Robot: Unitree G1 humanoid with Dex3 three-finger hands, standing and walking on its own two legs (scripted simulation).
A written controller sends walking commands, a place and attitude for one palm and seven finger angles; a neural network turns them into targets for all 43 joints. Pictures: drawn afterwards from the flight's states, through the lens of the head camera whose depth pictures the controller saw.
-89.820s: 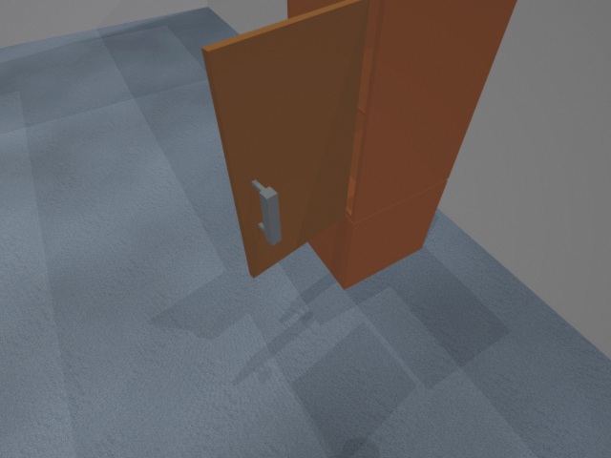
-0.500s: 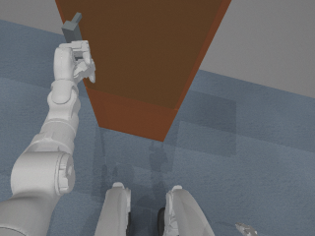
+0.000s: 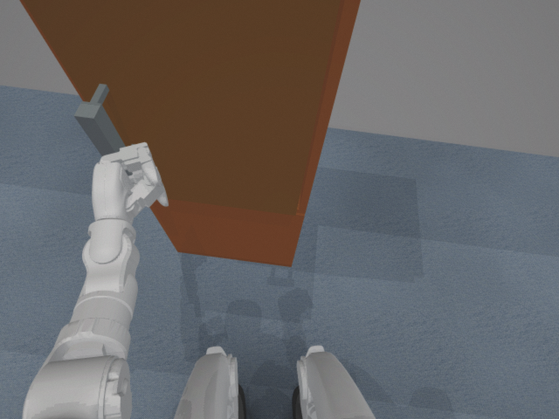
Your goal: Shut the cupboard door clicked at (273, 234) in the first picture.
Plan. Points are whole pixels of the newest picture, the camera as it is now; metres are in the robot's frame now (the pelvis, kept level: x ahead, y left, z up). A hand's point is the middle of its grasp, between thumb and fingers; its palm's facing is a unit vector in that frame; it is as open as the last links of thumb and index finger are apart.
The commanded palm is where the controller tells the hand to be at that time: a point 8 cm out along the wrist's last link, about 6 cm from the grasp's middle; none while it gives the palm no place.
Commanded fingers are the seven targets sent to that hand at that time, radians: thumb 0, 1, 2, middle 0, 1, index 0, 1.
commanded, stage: pull the fist back off the door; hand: left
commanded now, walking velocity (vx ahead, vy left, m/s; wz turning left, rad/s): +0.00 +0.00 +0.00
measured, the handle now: (115, 134) +0.53 +0.23 +0.03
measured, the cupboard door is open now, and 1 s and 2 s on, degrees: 0 0 0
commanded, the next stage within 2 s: draw the hand back to the body in 0.20 s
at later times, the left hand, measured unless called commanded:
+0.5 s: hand (136, 215) +0.37 +0.16 +0.07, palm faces +0.06 -1.00 -0.05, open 3.1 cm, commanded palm +0.33 +0.22 +0.08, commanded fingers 0.00 0.90 0.90 -1.30 -1.50 -1.30 -1.50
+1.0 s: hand (20, 250) +0.29 +0.22 +0.16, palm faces +0.22 -0.93 -0.28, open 3.1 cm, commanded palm +0.25 +0.27 +0.19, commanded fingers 0.00 0.90 0.90 -0.89 -1.05 -0.89 -1.05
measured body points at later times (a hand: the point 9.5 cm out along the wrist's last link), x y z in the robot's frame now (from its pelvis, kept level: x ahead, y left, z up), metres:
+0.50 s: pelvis +0.03 -0.01 +0.02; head +0.12 -0.01 +0.46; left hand +0.36 +0.22 +0.07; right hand +0.21 -0.25 -0.08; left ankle +0.05 +0.10 -0.61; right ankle +0.03 -0.11 -0.61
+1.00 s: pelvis +0.05 +0.00 +0.10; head +0.06 -0.02 +0.55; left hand +0.28 +0.27 +0.18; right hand +0.23 -0.24 +0.01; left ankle +0.05 +0.10 -0.61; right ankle +0.03 -0.11 -0.61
